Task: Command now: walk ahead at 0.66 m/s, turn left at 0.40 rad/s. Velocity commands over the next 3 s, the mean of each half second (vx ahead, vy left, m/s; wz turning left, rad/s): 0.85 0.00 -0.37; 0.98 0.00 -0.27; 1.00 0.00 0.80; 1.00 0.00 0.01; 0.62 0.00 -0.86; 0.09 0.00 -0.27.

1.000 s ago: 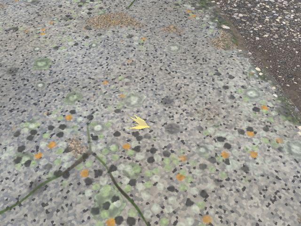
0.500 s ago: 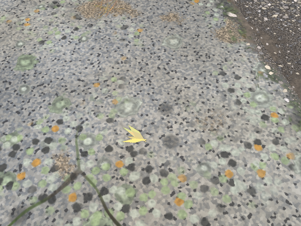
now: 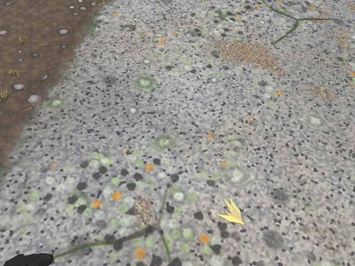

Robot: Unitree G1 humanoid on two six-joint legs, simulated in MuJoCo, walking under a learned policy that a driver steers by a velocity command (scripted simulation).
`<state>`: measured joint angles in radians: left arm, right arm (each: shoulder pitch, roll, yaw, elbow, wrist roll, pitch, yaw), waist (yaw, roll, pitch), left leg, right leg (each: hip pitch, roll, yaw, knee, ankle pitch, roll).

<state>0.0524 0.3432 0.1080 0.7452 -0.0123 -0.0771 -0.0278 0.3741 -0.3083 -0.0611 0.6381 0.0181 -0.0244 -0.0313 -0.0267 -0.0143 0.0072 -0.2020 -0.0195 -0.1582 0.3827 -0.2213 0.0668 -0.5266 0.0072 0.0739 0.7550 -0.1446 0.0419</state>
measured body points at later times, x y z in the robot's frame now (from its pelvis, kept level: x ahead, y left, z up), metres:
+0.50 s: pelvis +0.31 -0.15 -0.02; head +0.34 -0.17 +0.43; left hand +0.42 +0.11 -0.13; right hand +0.41 -0.43 -0.11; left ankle +0.35 +0.03 -0.66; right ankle +0.28 -0.19 -0.75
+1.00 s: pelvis +0.75 -0.30 -0.01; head +0.76 -0.32 +0.44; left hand +1.06 -0.19 -0.06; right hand +0.60 -0.54 -0.14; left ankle +0.77 -0.20 -0.75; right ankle +0.76 -0.45 -0.69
